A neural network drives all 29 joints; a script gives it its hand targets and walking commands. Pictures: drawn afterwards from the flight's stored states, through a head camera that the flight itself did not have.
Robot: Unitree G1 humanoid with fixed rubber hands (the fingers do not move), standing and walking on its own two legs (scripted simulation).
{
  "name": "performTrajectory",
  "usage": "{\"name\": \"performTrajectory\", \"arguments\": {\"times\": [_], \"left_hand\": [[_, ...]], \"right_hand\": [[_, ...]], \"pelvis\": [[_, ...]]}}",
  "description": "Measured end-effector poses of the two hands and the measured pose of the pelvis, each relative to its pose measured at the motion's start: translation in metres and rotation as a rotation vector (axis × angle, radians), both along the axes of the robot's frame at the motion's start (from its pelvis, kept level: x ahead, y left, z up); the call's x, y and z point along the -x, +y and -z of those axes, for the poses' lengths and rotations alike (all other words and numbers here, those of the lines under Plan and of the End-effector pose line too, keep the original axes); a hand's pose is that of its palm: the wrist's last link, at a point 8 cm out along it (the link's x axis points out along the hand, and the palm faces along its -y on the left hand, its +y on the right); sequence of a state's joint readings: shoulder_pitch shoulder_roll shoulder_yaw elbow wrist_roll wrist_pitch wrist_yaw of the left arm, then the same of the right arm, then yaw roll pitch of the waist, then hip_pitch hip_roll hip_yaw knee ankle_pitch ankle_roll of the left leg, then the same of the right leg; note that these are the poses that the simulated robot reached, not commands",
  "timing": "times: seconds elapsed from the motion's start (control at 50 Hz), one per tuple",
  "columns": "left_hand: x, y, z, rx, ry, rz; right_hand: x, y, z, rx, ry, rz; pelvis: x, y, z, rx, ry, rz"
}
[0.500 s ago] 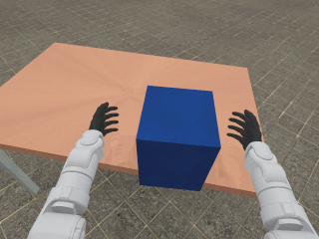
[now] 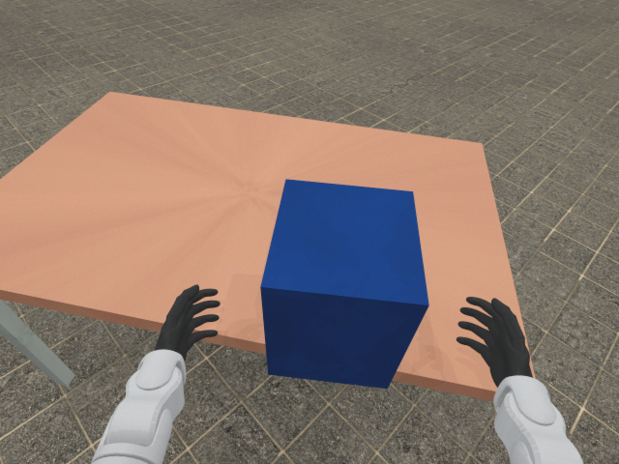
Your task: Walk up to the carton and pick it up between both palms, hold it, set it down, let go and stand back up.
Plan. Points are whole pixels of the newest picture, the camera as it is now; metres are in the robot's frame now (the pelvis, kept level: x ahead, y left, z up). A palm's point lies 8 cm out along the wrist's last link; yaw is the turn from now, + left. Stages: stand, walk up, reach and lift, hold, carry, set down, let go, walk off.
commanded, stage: set down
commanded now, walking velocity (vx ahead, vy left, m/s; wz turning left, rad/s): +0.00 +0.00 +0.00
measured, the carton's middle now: (337, 286) +0.41 -0.04 -0.02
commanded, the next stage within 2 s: let go in 1.12 s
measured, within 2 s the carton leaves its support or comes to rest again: neither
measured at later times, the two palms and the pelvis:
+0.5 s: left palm (170, 399) +0.23 +0.19 -0.03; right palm (491, 403) +0.22 -0.22 -0.01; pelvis +0.01 +0.01 +0.00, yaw +1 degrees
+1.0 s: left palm out of the picture +0.16 +0.21 -0.07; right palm out of the picture +0.16 -0.21 -0.06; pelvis -0.02 +0.01 -0.01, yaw +0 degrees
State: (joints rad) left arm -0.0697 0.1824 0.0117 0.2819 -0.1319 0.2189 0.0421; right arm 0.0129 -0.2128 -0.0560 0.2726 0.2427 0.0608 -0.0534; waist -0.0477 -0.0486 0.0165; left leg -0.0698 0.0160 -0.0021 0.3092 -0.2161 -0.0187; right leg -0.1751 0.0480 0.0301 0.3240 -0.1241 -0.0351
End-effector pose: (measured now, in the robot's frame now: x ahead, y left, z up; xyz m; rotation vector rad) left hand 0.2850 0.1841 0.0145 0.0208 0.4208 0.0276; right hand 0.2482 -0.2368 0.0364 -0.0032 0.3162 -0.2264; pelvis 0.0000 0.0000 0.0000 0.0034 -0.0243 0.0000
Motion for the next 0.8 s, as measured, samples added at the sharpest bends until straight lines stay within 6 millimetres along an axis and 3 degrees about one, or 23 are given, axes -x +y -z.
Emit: {"name": "performTrajectory", "arguments": {"times": [0.08, 0.22, 0.3, 0.4, 0.52, 0.62, 0.8], "left_hand": [[0.01, -0.004, 0.011, 0.004, -0.017, -0.012], [-0.003, -0.013, -0.019, -0.011, -0.214, 0.017], [0.0, -0.006, -0.015, -0.03, -0.204, 0.013], [0.021, 0.004, 0.02, -0.027, -0.082, -0.004], [0.057, 0.003, 0.049, -0.017, -0.052, -0.015], [0.076, -0.001, 0.049, -0.02, -0.107, -0.007], [0.091, 0.008, 0.045, -0.049, -0.123, -0.014]], "right_hand": [[0.003, 0.01, 0.007, -0.015, -0.008, -0.025], [-0.016, 0.018, 0.0, -0.004, -0.115, -0.044], [-0.014, 0.019, 0.015, 0.001, -0.073, -0.037], [0.004, 0.016, 0.04, 0.012, 0.022, -0.026], [0.034, 0.012, 0.046, 0.041, 0.009, -0.01], [0.054, 0.012, 0.053, 0.04, -0.004, 0.0], [0.076, 0.024, 0.077, -0.011, 0.018, -0.018]], "pelvis": [[0.008, 0.003, 0.001, -0.006, 0.048, 0.0], [0.003, 0.01, 0.002, -0.002, 0.08, 0.002], [-0.007, 0.012, 0.002, 0.006, 0.042, -0.006], [-0.01, 0.01, 0.002, 0.011, -0.003, -0.014], [-0.007, 0.01, 0.003, 0.014, 0.0, -0.011], [-0.003, 0.012, 0.004, 0.016, 0.004, -0.004], [0.01, 0.016, 0.007, 0.007, -0.039, 0.003]]}}
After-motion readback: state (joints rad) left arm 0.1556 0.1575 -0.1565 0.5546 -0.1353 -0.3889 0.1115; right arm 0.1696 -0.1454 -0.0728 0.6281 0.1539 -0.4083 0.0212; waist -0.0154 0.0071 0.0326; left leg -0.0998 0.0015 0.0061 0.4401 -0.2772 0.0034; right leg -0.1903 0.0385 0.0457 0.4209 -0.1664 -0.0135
